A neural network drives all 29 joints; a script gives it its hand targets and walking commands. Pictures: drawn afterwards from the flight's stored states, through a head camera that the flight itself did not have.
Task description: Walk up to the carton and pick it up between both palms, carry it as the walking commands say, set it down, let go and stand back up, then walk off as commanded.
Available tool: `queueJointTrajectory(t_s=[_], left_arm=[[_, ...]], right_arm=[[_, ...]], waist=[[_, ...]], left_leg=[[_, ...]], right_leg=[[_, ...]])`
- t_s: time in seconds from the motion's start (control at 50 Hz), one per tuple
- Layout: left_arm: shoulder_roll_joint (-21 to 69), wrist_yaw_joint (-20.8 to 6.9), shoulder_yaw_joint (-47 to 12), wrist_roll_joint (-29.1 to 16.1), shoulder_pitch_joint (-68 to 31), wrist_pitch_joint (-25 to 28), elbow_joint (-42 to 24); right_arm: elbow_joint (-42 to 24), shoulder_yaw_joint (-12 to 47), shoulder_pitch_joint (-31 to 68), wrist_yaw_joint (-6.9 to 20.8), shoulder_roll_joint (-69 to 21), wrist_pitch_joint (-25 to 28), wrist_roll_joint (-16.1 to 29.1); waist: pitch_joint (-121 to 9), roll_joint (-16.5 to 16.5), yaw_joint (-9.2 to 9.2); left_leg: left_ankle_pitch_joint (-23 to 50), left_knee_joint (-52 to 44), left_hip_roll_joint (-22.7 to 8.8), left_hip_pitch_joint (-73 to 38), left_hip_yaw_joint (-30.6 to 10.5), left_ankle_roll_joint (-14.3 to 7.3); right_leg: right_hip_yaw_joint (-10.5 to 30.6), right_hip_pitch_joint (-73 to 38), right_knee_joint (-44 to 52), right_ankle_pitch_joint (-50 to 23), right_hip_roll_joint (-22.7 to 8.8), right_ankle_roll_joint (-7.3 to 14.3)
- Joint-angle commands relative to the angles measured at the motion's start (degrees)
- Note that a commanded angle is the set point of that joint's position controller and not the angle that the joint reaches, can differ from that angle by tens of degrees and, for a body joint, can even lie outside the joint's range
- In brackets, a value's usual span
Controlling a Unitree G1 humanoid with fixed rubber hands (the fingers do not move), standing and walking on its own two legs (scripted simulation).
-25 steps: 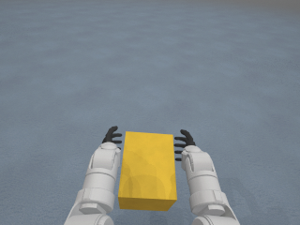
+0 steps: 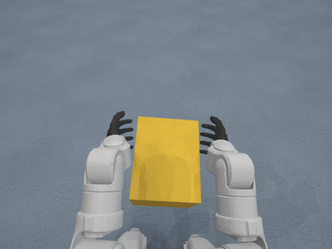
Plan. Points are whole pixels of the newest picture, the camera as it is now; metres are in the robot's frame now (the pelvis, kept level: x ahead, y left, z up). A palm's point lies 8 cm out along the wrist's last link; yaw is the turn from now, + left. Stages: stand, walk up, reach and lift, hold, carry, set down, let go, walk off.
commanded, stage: carry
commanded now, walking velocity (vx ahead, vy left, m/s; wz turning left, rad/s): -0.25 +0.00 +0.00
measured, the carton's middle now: (164, 164) +0.32 +0.00 +0.00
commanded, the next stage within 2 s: none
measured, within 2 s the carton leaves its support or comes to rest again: neither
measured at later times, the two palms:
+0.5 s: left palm (99, 216) +0.16 +0.11 +0.12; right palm (240, 227) +0.15 -0.12 +0.12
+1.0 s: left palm out of the picture -0.02 +0.15 +0.12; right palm out of the picture -0.04 -0.09 +0.11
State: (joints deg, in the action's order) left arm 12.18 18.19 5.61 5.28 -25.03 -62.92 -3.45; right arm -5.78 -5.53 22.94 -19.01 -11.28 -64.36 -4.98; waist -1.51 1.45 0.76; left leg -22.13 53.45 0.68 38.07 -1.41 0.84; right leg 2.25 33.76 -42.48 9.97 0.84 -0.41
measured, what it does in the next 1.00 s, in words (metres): walks backwards: left foot, then right foot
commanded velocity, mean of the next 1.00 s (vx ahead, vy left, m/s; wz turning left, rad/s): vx -0.25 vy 0.00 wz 0.00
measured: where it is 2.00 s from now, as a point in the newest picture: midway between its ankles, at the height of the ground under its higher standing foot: outside the picture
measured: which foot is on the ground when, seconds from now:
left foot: up 0.00-0.10, down 0.12-0.48, up 0.50-0.68, down 0.70-1.00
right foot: down 0.00-0.14, up 0.16-0.42, down 0.44-0.72, up 0.74-0.94, down 0.96-1.00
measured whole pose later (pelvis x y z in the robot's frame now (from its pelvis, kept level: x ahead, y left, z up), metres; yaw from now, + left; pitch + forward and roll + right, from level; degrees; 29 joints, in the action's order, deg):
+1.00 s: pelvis -0.34 +0.05 +0.01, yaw -6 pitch +3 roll -2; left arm 11.2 18.3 3.9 3.6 -22.5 -65.4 -5.5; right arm -5.6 -5.6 22.0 -17.4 -10.9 -66.0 -5.4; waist -3.2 1.5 3.3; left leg -6.7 34.9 -3.7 33.1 4.9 -1.1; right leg -5.4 22.0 -38.3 18.3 1.0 1.8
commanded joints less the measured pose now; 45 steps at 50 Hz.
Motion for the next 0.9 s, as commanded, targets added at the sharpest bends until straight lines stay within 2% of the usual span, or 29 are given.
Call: queueJointTrajectory(t_s=[0.0, 0.04, 0.08, 0.12, 0.14, 0.16, 0.18, 0.22, 0.26, 0.28, 0.32, 0.38, 0.4, 0.42, 0.44, 0.46, 0.5, 0.54, 0.56, 0.62, 0.66, 0.68, 0.7, 0.72, 0.74, 0.76, 0.78, 0.84, 0.88], left_arm=[[58.08, -12.81, -25.9, -16.72, -20.11, -0.89, -8.79], [56.94, -12.19, -24.3, -16.0, -17.67, -1.11, -8.54], [56.12, -11.63, -23.21, -15.58, -16.09, -1.29, -9.71], [53.46, -11.14, -21.6, -14.47, -12.8, -1.63, -9.1], [54.88, -11.44, -24.62, -15.51, -15.59, -2.01, -10.09], [55.78, -11.47, -26.19, -15.84, -17.87, -1.72, -11.42], [56.59, -11.6, -26.44, -16.57, -19.27, -1.78, -10.75], [57.6, -11.85, -28.64, -19.09, -22.4, -1.64, -11.66], [58.42, -12.37, -29.99, -20.08, -19.87, -1.61, -11.71], [58.09, -12.19, -29.82, -19.85, -19.4, -1.92, -10.76], [56.89, -11.69, -29.25, -18.69, -17.53, -2.66, -8.49], [57.56, -11.82, -29.69, -19.36, -17.92, -2.77, -9.05], [57.73, -11.9, -28.5, -18.77, -16.22, -2.86, -6.51], [57.23, -12.04, -28.29, -18.23, -15.27, -2.86, -6.51], [57.75, -12.3, -28.8, -18.82, -18.4, -2.05, -7.34], [59.42, -12.7, -28.23, -18.85, -17.69, -1.53, -7.38], [60.61, -12.64, -27.65, -17.85, -17.97, -1.2, -9.66], [58.75, -12.48, -25.49, -15.74, -17.3, -1.33, -9.02], [57.86, -12.45, -23.93, -14.51, -14.83, -1.28, -7.72], [55.93, -11.62, -22.76, -14.35, -16.03, -0.6, -11.11], [54.79, -11.0, -21.78, -13.62, -13.14, -1.35, -7.24], [54.56, -11.04, -22.38, -14.05, -14.06, -1.39, -7.93], [54.14, -10.83, -21.78, -13.27, -10.99, -1.93, -5.71], [55.23, -11.09, -25.16, -14.45, -14.85, -1.82, -9.34], [56.36, -11.45, -26.01, -14.88, -16.98, -2.14, -8.03], [57.43, -11.94, -27.14, -16.3, -19.04, -1.89, -8.44], [58.21, -12.4, -27.5, -17.3, -19.5, -1.98, -6.93], [59.51, -13.22, -30.8, -20.33, -22.25, -1.62, -10.17], [58.99, -13.09, -30.42, -20.08, -20.9, -1.87, -9.09]], right_arm=[[-9.5, 29.8, 26.49, 12.71, -60.57, -0.13, 18.9], [-10.86, 29.98, 26.65, 12.64, -59.12, -0.44, 19.38], [-11.28, 29.78, 25.04, 12.69, -58.72, -1.02, 20.08], [-8.8, 28.38, 21.13, 12.73, -57.35, -1.75, 19.4], [-7.62, 26.14, 20.03, 12.92, -56.53, -1.07, 18.12], [-9.02, 26.1, 20.56, 13.31, -57.52, -0.41, 18.37], [-9.85, 26.35, 21.28, 13.03, -58.18, -0.46, 17.81], [-9.57, 25.7, 21.85, 12.43, -58.54, -0.36, 17.02], [-10.24, 24.81, 18.92, 12.33, -57.35, 0.08, 15.97], [-9.35, 23.55, 17.94, 12.18, -56.01, -0.06, 14.95], [-7.13, 23.01, 16.74, 12.14, -54.43, -0.87, 14.41], [-6.96, 23.08, 16.66, 12.18, -54.9, -0.89, 14.76], [-6.69, 23.39, 16.47, 11.93, -54.29, -0.95, 14.76], [-4.74, 22.99, 13.75, 11.96, -54.2, -1.1, 14.29], [-4.02, 23.34, 13.69, 12.17, -56.59, -1.13, 13.98], [-7.58, 25.99, 17.57, 12.71, -58.14, -0.97, 15.9], [-9.8, 27.28, 22.22, 13.39, -59.45, -0.48, 17.6], [-9.56, 28.86, 24.21, 13.93, -59.57, -0.65, 18.55], [-11.11, 30.17, 25.75, 13.96, -59.04, -0.61, 19.26], [-10.34, 30.06, 24.38, 13.96, -58.51, -0.8, 20.3], [-9.45, 29.69, 22.92, 13.63, -56.66, -1.39, 20.06], [-8.8, 29.51, 23.04, 13.74, -57.03, -1.49, 19.94], [-7.45, 28.48, 21.76, 13.75, -55.22, -1.7, 19.38], [-6.17, 26.83, 19.84, 14.06, -55.78, -0.9, 18.39], [-6.36, 26.29, 20.92, 14.14, -56.37, -0.69, 18.12], [-8.59, 26.98, 23.04, 14.04, -57.23, -0.35, 18.41], [-7.97, 26.53, 22.48, 13.54, -57.31, -0.44, 17.15], [-6.74, 24.0, 18.6, 13.13, -57.87, 0.12, 14.89], [-6.01, 23.31, 17.48, 12.76, -56.79, -0.02, 14.2]], waist=[[-24.62, -13.33, -0.24], [-27.26, -14.17, 0.29], [-29.35, -16.89, 0.56], [-30.31, -11.56, -0.24], [-28.06, 8.99, -1.68], [-25.12, 18.77, -1.61], [-23.48, 10.55, -0.97], [-24.68, 3.3, -0.36], [-26.37, 5.54, -0.11], [-26.3, 7.47, -0.36], [-27.0, 10.34, -0.83], [-30.28, 13.46, -0.89], [-31.01, 10.78, -0.25], [-29.97, 7.23, -0.64], [-29.11, -5.39, -0.69], [-25.56, -13.42, -0.98], [-21.91, -11.3, -0.05], [-20.01, -9.26, 0.12], [-20.97, -11.52, 0.11], [-24.17, -13.41, 0.08], [-24.76, -15.42, -0.37], [-25.95, -12.99, -0.29], [-27.81, -1.97, -0.2], [-27.39, 13.64, -1.0], [-26.17, 16.67, -1.21], [-25.49, 10.96, -0.76], [-23.93, 5.86, -0.65], [-24.11, 9.65, -0.55], [-25.06, 10.23, -0.95]], left_leg=[[-4.59, 11.06, -0.18, -11.13, 1.1, -0.31], [-1.99, -1.92, 0.51, -14.66, 3.57, -0.51], [-0.51, -13.99, 1.81, -18.18, 5.25, -0.91], [2.87, -27.98, -2.01, -30.54, 1.21, -2.82], [-5.06, -36.06, -15.4, -28.88, -18.5, -8.36], [4.1, -38.85, -26.48, -25.67, -26.74, -12.8], [13.06, -35.85, -25.68, -24.45, -22.2, -13.55], [25.56, -30.19, -21.34, -24.34, -13.95, -12.75], [33.54, -27.38, -18.7, -27.95, -8.52, -10.97], [35.15, -27.33, -18.18, -29.71, -8.99, -10.37], [27.63, -29.91, -18.63, -29.53, -9.89, -9.12], [27.33, -30.22, -18.32, -30.45, -9.59, -8.12], [27.74, -28.58, -17.11, -29.12, -7.12, -5.79], [24.68, -26.17, -15.33, -23.78, -6.35, -3.39], [21.38, -22.18, -10.02, -16.17, -1.54, -0.07], [9.31, -18.55, -6.7, -11.84, 3.44, 1.05], [-0.34, 0.56, -4.19, -9.77, 4.02, 0.91], [-1.53, 8.53, -3.38, -6.65, 2.66, -0.21], [-2.24, 9.33, -3.43, -5.5, 2.53, 0.26], [-1.69, -3.49, -2.93, -9.15, 4.62, 0.72], [5.84, -20.49, -1.77, -15.48, 7.16, 0.61], [9.86, -26.07, -3.67, -20.98, 4.71, 0.13], [21.68, -27.61, -11.84, -27.73, -4.96, -2.34], [33.1, -30.7, -20.63, -28.79, -17.33, -6.96], [35.33, -32.72, -24.93, -28.98, -20.17, -11.17], [36.6, -31.09, -24.84, -27.75, -17.62, -12.7], [29.73, -31.42, -23.94, -24.88, -15.24, -13.1], [22.13, -31.88, -19.34, -23.42, -8.3, -9.7], [16.51, -33.55, -19.09, -22.89, -8.38, -8.45]], right_leg=[[17.58, -6.66, 24.91, 8.14, -17.62, 9.66], [12.47, -12.46, 21.84, 1.21, -14.42, 7.22], [12.47, -16.69, 20.35, -3.13, -13.78, 6.5], [6.47, -9.09, 15.97, 1.37, -8.8, 0.5], [-1.21, -1.0, 1.96, 12.07, -3.17, -2.21], [-6.09, 3.98, -16.19, 18.8, -0.02, -2.0], [-2.67, 3.32, -23.79, 17.22, -2.26, -0.4], [-1.41, 2.51, -29.13, 14.85, -3.01, 1.09], [-3.2, 1.18, -23.82, 15.52, -2.62, 0.64], [-4.28, 0.36, -18.5, 16.72, -1.78, 0.08], [-6.23, -4.56, -10.95, 17.35, -0.37, -0.19], [-7.77, -12.92, 5.71, 15.1, 0.32, -0.19], [-7.41, -18.57, 16.62, 9.31, -1.21, 0.28], [-1.59, -23.44, 20.51, 7.16, -5.05, 1.0], [8.96, -25.4, 18.95, -0.83, -13.46, 4.37], [11.5, -21.3, 17.19, -7.05, -17.81, 7.67], [12.03, -14.22, 19.67, -13.53, -21.29, 11.4], [10.32, -14.6, 18.28, -20.56, -21.11, 12.3], [8.48, -17.69, 16.83, -22.75, -20.09, 12.03], [5.28, -22.33, 12.98, -27.12, -17.51, 10.02], [4.4, -22.52, 9.84, -24.43, -15.35, 7.57], [3.82, -19.88, 7.86, -18.8, -13.65, 4.9], [1.72, -13.4, 3.28, -11.37, -10.59, 2.21], [-3.47, -6.02, -3.77, 8.72, -5.2, -0.14], [-5.94, -1.35, -14.39, 25.21, -1.39, -0.75], [-2.89, -2.08, -20.37, 24.13, -2.28, -0.27], [-2.66, -1.64, -23.42, 22.53, -2.66, 0.35], [-5.05, -5.11, -15.2, 18.4, -2.38, 0.65], [-6.28, -9.39, -7.86, 17.83, -0.98, 0.32]])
